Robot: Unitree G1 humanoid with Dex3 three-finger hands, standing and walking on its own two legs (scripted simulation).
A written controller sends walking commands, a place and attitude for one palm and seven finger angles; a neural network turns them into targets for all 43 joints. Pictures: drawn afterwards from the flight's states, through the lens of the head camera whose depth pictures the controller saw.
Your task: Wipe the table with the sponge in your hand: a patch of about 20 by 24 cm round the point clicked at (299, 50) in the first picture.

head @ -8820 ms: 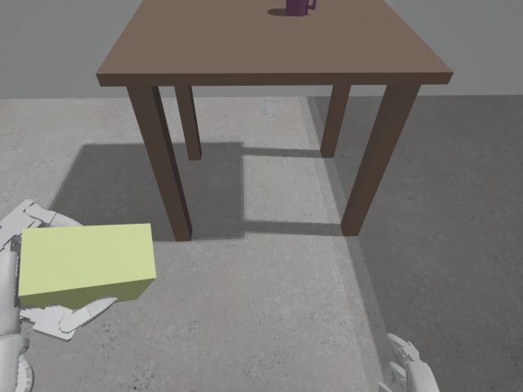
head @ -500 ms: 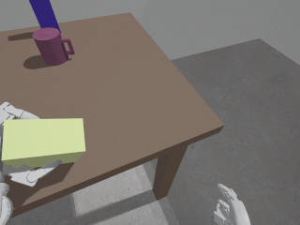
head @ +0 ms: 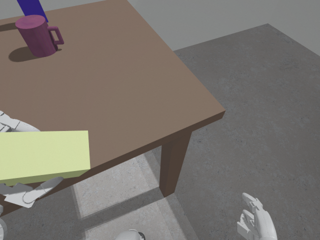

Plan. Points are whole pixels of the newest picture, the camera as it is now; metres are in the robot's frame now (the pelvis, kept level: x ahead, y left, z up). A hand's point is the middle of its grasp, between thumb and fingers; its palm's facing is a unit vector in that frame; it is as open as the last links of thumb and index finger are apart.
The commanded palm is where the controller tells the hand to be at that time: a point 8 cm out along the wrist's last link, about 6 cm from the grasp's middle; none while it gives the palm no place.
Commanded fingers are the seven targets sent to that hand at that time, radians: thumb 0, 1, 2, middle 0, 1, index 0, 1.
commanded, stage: come to a stop and stand still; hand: left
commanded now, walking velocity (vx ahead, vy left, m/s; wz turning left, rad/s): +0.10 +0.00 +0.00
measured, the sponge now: (59, 157) +0.23 +0.20 +0.15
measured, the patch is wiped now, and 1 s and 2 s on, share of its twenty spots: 0.00 0.00 0.00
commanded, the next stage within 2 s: look again from close up in 0.86 s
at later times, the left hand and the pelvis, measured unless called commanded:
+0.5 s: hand (25, 145) +0.24 +0.26 +0.17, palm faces +0.42 -0.83 -0.36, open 10.6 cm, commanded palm +0.19 +0.29 +0.18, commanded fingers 0.00 0.10 1.30 -1.20 -1.60 -1.20 -1.60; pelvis +0.04 +0.01 +0.01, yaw +2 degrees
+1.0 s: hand (23, 124) +0.28 +0.27 +0.18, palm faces +0.40 -0.81 -0.43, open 10.7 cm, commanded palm +0.20 +0.29 +0.18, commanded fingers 0.00 0.10 1.30 -1.20 -1.60 -1.20 -1.60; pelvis +0.05 +0.01 +0.01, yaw +2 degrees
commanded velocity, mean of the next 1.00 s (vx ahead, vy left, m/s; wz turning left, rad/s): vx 0.00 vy -0.02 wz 0.00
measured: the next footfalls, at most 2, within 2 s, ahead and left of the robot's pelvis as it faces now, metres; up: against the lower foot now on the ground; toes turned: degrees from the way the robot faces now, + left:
none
